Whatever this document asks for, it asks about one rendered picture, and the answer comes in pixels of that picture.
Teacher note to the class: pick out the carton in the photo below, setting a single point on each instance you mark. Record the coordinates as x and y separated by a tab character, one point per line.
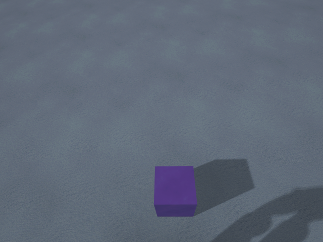
174	191

